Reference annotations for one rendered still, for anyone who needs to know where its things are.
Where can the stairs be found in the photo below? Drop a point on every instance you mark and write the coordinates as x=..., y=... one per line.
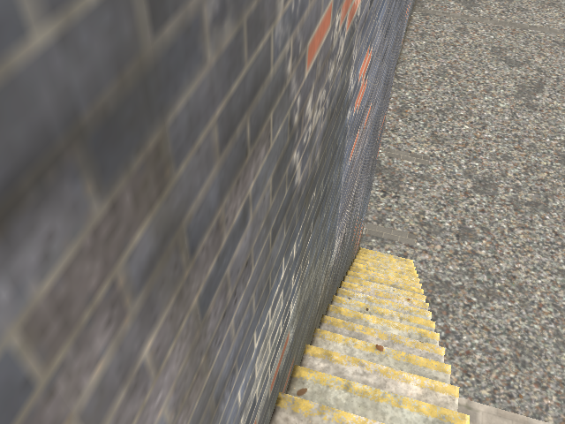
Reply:
x=375, y=358

